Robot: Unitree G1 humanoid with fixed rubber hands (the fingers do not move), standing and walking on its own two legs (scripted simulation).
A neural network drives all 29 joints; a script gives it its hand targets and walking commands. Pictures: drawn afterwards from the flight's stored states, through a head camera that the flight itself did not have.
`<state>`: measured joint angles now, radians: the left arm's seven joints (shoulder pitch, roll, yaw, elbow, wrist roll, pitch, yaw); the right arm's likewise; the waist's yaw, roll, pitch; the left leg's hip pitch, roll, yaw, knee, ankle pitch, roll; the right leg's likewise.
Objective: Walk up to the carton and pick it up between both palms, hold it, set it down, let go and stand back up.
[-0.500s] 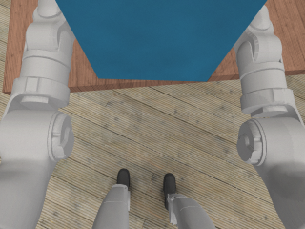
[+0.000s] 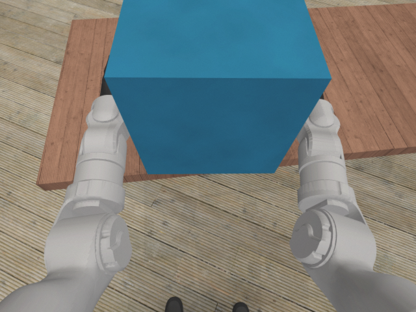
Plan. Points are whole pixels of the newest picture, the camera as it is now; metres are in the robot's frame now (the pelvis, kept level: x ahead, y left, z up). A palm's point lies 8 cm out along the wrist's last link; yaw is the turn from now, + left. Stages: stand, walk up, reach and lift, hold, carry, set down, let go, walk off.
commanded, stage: reach and lift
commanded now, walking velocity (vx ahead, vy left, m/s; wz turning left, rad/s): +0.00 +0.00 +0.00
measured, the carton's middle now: (212, 79) +0.50 -0.02 +0.12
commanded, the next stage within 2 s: none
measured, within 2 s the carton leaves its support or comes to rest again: leaves its support in 0.20 s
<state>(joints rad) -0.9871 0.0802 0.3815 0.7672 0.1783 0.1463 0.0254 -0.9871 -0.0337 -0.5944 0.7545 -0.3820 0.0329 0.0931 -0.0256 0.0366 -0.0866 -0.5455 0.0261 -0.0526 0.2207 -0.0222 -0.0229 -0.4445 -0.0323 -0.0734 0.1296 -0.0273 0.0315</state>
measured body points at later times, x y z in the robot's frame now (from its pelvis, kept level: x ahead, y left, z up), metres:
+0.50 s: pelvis +0.01 -0.02 +0.01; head +0.03 +0.00 +0.46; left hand +0.47 +0.14 +0.15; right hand +0.45 -0.20 +0.15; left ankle +0.02 +0.13 -0.75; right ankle -0.01 -0.14 -0.75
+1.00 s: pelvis +0.01 -0.01 +0.01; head +0.03 +0.03 +0.45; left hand +0.45 +0.16 +0.13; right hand +0.44 -0.19 +0.14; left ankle +0.03 +0.13 -0.75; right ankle -0.01 -0.14 -0.75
